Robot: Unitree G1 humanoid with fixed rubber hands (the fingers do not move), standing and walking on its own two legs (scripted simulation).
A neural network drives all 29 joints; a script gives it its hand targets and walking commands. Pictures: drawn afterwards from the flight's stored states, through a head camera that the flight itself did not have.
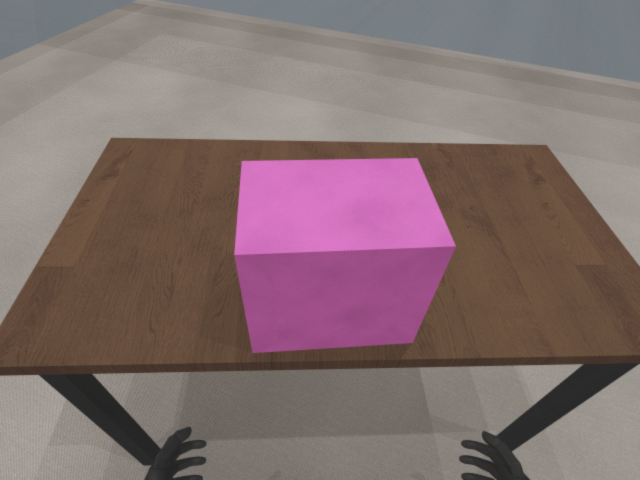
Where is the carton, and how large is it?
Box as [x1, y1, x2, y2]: [234, 158, 455, 352]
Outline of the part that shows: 417,158 242,161 234,255 252,352 412,342 455,246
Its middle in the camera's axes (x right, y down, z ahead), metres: +0.02 +0.02 +0.58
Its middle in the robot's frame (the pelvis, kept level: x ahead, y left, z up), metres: +0.43 +0.00 +0.03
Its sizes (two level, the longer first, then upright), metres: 0.254 0.175 0.231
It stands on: a table, 0.70 m high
